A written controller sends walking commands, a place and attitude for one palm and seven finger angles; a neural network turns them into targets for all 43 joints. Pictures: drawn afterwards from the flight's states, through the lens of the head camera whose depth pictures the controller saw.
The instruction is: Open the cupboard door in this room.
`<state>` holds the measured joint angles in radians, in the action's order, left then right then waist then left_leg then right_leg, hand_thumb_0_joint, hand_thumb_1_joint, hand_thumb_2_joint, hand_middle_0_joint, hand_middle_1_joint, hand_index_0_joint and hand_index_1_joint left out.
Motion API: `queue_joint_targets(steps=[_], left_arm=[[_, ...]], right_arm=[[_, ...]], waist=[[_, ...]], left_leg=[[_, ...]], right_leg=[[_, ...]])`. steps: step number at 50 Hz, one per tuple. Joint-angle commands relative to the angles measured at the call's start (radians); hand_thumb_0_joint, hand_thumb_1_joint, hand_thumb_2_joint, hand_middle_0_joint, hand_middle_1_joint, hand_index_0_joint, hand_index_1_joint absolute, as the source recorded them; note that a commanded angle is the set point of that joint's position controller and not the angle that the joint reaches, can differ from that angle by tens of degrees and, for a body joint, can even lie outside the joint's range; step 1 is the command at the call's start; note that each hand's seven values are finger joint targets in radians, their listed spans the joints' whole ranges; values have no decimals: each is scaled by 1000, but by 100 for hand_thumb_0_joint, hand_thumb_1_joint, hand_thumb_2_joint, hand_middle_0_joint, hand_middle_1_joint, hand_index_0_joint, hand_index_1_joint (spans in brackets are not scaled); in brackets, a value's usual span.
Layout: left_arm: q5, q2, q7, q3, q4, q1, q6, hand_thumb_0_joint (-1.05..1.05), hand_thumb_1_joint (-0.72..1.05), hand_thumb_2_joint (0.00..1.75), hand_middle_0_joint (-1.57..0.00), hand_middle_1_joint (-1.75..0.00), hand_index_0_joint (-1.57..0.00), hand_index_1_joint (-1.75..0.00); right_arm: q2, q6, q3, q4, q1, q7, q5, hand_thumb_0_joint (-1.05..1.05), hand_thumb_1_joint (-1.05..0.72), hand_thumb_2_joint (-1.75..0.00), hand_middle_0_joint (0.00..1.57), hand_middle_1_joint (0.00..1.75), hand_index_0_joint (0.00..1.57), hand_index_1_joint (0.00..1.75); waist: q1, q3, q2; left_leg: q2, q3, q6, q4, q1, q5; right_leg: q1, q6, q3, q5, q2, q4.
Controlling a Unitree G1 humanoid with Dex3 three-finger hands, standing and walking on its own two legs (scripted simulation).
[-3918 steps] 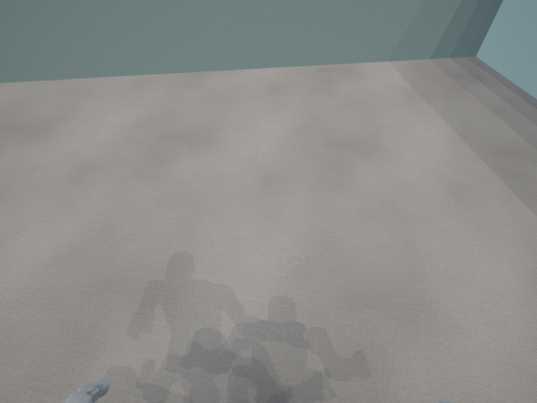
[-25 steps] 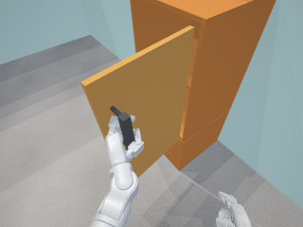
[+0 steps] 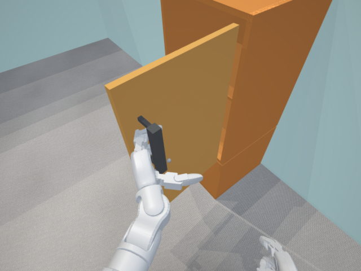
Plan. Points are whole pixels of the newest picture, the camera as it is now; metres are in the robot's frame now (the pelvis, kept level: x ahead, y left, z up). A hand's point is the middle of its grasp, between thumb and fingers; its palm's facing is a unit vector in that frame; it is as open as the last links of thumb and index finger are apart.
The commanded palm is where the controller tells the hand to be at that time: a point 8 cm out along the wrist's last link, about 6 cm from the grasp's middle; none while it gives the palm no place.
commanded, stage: open thumb and fingers to let go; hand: left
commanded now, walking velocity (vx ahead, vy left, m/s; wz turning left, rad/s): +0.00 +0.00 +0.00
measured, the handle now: (152, 146) +0.37 +0.09 +0.08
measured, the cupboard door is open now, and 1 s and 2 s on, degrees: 95 100 99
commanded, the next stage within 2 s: slide the hand sideways off the handle in 0.20 s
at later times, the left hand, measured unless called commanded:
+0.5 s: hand (169, 177) +0.30 +0.04 +0.08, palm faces -0.16 -0.98 -0.09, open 16.1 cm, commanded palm +0.28 +0.08 +0.07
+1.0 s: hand (157, 189) +0.27 +0.06 +0.08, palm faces -0.10 -1.00 +0.00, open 16.2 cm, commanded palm +0.24 +0.12 +0.07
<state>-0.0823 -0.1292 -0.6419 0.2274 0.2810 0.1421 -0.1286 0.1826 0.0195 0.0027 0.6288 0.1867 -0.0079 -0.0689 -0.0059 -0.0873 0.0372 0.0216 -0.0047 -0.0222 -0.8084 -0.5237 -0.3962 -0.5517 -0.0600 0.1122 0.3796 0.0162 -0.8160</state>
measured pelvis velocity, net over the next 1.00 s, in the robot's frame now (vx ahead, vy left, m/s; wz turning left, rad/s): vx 0.00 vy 0.01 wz -0.03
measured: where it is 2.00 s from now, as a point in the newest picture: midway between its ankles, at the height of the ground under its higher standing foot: outside the picture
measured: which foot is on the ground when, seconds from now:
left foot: down 0.00-1.00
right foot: down 0.00-1.00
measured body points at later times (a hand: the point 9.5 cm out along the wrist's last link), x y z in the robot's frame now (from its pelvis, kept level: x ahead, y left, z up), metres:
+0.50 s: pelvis -0.01 +0.01 +0.00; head +0.01 -0.01 +0.45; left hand +0.30 +0.09 +0.08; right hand +0.16 -0.21 -0.10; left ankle +0.01 +0.13 -0.70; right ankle +0.02 -0.08 -0.70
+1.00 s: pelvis +0.00 +0.01 +0.00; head +0.02 +0.00 +0.45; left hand +0.27 +0.12 +0.08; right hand +0.18 -0.20 -0.08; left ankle +0.01 +0.13 -0.70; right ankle +0.02 -0.08 -0.70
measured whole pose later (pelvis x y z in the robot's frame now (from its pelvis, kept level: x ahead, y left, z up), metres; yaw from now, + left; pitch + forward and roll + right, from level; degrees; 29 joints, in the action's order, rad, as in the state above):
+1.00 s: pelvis +0.00 +0.01 +0.00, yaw -2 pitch +5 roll +1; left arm 0.03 0.03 -0.11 0.23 0.01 -0.17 -0.22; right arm 0.20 -0.05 0.04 0.51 0.23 0.00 -0.01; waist 0.01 -0.05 0.03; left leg 0.02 -0.04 0.00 -0.79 -0.46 -0.40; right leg -0.50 -0.04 0.08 0.38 0.02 -0.80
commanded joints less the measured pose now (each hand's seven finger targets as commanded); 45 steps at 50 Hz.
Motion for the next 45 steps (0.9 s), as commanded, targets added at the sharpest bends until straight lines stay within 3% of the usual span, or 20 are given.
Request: queue_joint_targets(steps=[1,7,9,15,16,17,18,20,22,24,26,27,28,30,32,35,38,41,44,45], left_arm=[[-20,-130,-14,12,-218,275,-54,0,-50,30,-22,-70,-22,-70],[-19,-111,-28,-13,-198,307,-45,0,-50,30,-17,-40,-17,-40],[-20,-138,-31,10,-206,307,-42,0,-50,30,-15,-30,-15,-30],[-18,-146,-37,4,-182,326,-36,0,-50,30,-15,-30,-15,-30],[-114,-68,184,235,-196,292,-80,0,-50,30,-15,-30,-15,-30],[-73,15,305,153,-271,346,-134,0,-50,30,-15,-30,-15,-30],[-57,55,378,131,-270,330,-169,0,-50,30,-15,-30,-15,-30],[-15,71,506,139,-290,346,-207,0,-50,30,-15,-30,-15,-30],[76,34,590,133,-271,312,-205,0,-50,30,-15,-30,-15,-30],[164,7,595,89,-247,291,-179,0,-50,30,-15,-30,-15,-30],[206,33,561,17,-243,240,-156,0,-50,30,-15,-30,-15,-30],[208,55,539,-17,-237,197,-150,0,-50,30,-15,-30,-15,-30],[193,66,515,-28,-264,179,-151,0,-50,30,-15,-30,-15,-30],[144,72,470,-25,-294,150,-160,0,-50,30,-15,-30,-15,-30],[81,91,442,-13,-319,93,-176,0,-50,30,-15,-30,-15,-30],[43,101,434,1,-348,30,-190,0,-50,30,-15,-30,-15,-30],[53,128,462,-11,-383,-36,-180,0,-50,30,-15,-30,-15,-30],[80,128,493,-3,-436,-21,-166,0,-50,30,-15,-30,-15,-30],[110,146,507,-34,-472,-72,-158,0,-50,30,-15,-30,-15,-30],[117,126,514,-19,-497,-104,-158,0,-50,30,-15,-30,-15,-30]], right_arm=[[76,-50,-28,-160,-107,0,5,0,-90,-90,20,30,20,30],[79,-49,-24,-154,-117,1,6,0,-90,-90,20,30,20,30],[73,-47,-24,-156,-123,-3,5,0,-90,-90,20,30,20,30],[72,-49,-22,-148,-125,-5,4,0,-90,-90,20,30,20,30],[110,-37,-24,-120,-34,-3,8,0,-90,-90,20,30,20,30],[116,-39,-36,-162,-23,5,21,0,-90,-90,20,30,20,30],[107,-45,-30,-174,-25,14,22,0,-90,-90,20,30,20,30],[106,-60,-22,-186,-19,27,35,0,-90,-90,20,30,20,30],[103,-79,-11,-211,-26,33,59,0,-90,-90,20,30,20,30],[104,-100,-2,-223,-47,38,74,0,-90,-90,20,30,20,30],[108,-113,0,-225,-56,37,78,0,-90,-90,20,30,20,30],[111,-117,1,-230,-58,32,75,0,-90,-90,20,30,20,30],[110,-118,0,-235,-61,27,74,0,-90,-90,20,30,20,30],[108,-119,-5,-240,-45,14,63,0,-90,-90,20,30,20,30],[109,-113,-8,-244,-34,-1,57,0,-90,-90,20,30,20,30],[104,-107,-10,-258,-34,-14,54,0,-90,-90,20,30,20,30],[105,-101,-10,-275,-49,-6,58,0,-90,-90,20,30,20,30],[104,-103,-2,-281,-55,8,63,0,-90,-90,20,30,20,30],[105,-113,-2,-280,-55,17,66,0,-90,-90,20,30,20,30],[103,-118,-1,-286,-52,17,63,0,-90,-90,20,30,20,30]], waist=[[0,-239,-118],[3,-217,-134],[4,-228,-103],[-2,-207,-125],[-90,-143,-180],[-62,-247,-124],[-36,-292,-104],[-48,-295,-79],[-45,-239,-63],[-33,-180,-90],[-9,-163,-149],[11,-162,-176],[19,-167,-155],[19,-180,-164],[26,-173,-110],[22,-157,-96],[28,-138,-113],[15,-120,-93],[17,-123,-104],[20,-143,-104]], left_leg=[[-36,5,27,84,58,168],[-37,7,27,90,48,143],[-36,4,26,89,57,151],[-35,6,25,86,51,137],[-36,10,46,88,75,160],[-43,2,52,74,87,206],[-49,-1,55,69,88,229],[-49,2,55,68,102,215],[-44,7,50,87,112,158],[-42,18,40,115,97,81],[-41,18,36,137,89,62],[-42,21,34,150,79,59],[-41,15,33,155,84,75],[-39,6,36,148,90,113],[-34,4,36,146,90,133],[-32,-5,37,136,78,117],[-35,-15,41,138,61,86],[-39,-12,42,139,67,65],[-36,-5,39,140,71,71],[-37,-6,40,137,77,89]], right_leg=[[150,29,-79,-147,7,170],[141,26,-83,-90,4,188],[137,23,-75,-103,1,174],[115,24,-69,-73,1,177],[87,24,-94,-205,0,154],[134,18,-98,-295,7,126],[177,19,-105,-348,10,106],[179,23,-110,-342,12,107],[148,22,-95,-248,1,134],[129,28,-82,-123,-6,168],[145,34,-83,-64,-7,197],[157,33,-80,-38,-8,201],[164,32,-81,-56,-5,193],[165,35,-79,-115,-3,173],[154,26,-76,-137,-4,150],[146,24,-83,-133,-3,148],[165,28,-101,-101,-1,175],[158,31,-107,-73,-2,190],[164,32,-99,-75,-6,187],[177,35,-96,-103,-6,180]])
